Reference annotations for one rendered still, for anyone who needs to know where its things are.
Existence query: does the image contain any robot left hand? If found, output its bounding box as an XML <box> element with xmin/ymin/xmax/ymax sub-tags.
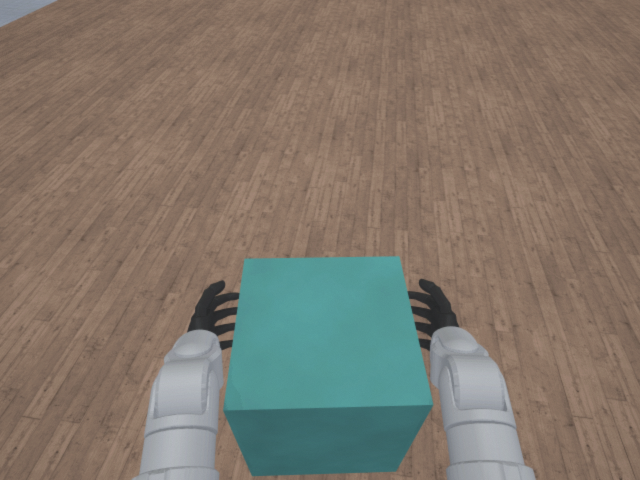
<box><xmin>187</xmin><ymin>280</ymin><xmax>240</xmax><ymax>350</ymax></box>

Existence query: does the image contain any robot right hand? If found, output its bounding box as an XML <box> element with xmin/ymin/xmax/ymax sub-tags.
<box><xmin>408</xmin><ymin>279</ymin><xmax>460</xmax><ymax>351</ymax></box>

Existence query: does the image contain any carton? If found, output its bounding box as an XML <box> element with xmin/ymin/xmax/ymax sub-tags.
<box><xmin>223</xmin><ymin>256</ymin><xmax>433</xmax><ymax>476</ymax></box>

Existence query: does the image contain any right robot forearm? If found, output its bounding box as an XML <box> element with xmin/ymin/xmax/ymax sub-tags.
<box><xmin>430</xmin><ymin>326</ymin><xmax>536</xmax><ymax>480</ymax></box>

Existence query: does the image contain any left robot forearm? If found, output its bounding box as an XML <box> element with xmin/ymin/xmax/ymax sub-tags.
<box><xmin>131</xmin><ymin>330</ymin><xmax>224</xmax><ymax>480</ymax></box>

